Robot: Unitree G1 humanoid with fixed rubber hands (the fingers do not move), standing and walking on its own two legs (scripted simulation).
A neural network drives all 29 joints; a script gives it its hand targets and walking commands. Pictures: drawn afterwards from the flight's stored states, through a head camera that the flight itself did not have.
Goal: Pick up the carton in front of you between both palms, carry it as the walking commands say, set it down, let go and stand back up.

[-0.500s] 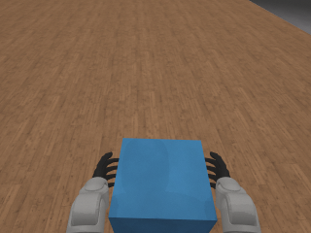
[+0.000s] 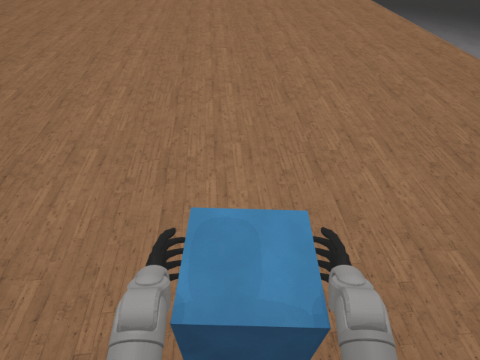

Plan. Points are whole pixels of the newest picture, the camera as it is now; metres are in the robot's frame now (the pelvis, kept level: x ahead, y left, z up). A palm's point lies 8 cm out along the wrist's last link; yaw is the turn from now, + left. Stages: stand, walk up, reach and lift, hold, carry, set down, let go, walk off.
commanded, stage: carry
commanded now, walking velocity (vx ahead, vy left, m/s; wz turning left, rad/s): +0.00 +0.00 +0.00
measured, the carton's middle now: (246, 294) +0.28 +0.00 -0.04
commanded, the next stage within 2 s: hold in 0.58 s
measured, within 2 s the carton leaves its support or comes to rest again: neither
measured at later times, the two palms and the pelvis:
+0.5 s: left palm (151, 280) +0.27 +0.16 +0.04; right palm (336, 279) +0.27 -0.14 +0.04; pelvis -0.01 +0.01 +0.00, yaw +0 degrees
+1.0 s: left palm (121, 316) +0.21 +0.18 +0.05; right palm (313, 273) +0.28 -0.11 +0.04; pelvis -0.03 -0.03 +0.01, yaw +13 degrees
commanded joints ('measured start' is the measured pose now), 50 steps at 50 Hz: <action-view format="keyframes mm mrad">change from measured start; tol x8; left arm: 1 -476 -877 -556 -95 -237 -43 -214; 29 -469 -879 -553 -96 -236 -37 -216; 33 -318 -807 -450 -37 -141 -113 -162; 43 -526 -870 -564 -64 -235 -112 -225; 50 -538 -894 -496 36 -211 -103 -252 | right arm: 1 -447 867 573 -76 245 -32 229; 29 -443 868 577 -78 248 -27 228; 30 -326 850 566 -104 256 -31 222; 36 -405 791 607 -161 247 -81 224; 50 -446 903 534 -5 187 -61 231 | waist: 1 -1 -3 -222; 29 -3 -5 -245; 30 -8 128 -86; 39 -13 33 -170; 50 -24 15 -63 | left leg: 1 -73 118 -91 -110 265 12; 29 -82 114 -98 -95 293 21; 30 -202 -45 -319 -199 585 29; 32 -47 -69 -324 -171 696 16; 40 107 -92 -293 -210 519 -12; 50 -169 -103 -273 -262 180 12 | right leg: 1 207 -90 114 -39 193 3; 29 206 -91 109 -36 211 8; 30 546 193 272 -29 376 -21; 33 502 168 311 -71 479 10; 41 407 221 275 -132 209 23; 50 569 203 266 -137 96 26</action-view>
